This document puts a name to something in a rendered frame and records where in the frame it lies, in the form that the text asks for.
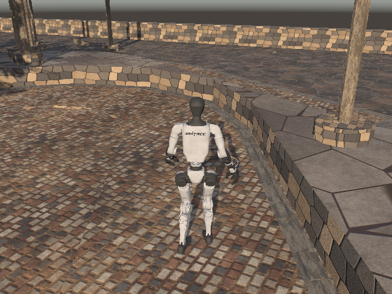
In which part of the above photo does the robot right foot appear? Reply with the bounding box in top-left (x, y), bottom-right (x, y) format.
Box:
top-left (202, 230), bottom-right (213, 244)

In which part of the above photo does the robot left hand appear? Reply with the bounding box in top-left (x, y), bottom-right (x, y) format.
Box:
top-left (165, 156), bottom-right (179, 165)

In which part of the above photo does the robot left forearm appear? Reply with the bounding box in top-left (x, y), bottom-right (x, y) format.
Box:
top-left (165, 145), bottom-right (174, 160)

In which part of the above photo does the robot head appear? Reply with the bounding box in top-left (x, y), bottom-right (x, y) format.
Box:
top-left (186, 97), bottom-right (207, 126)

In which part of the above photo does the right robot upper arm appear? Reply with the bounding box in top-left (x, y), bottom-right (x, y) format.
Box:
top-left (209, 124), bottom-right (227, 158)

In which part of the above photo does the robot right forearm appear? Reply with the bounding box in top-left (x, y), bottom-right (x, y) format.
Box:
top-left (222, 149), bottom-right (236, 173)

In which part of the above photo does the left robot upper arm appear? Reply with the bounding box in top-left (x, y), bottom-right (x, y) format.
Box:
top-left (167, 122), bottom-right (184, 154)

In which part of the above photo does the robot right hand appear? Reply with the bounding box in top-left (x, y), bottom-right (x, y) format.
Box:
top-left (225, 169), bottom-right (239, 185)

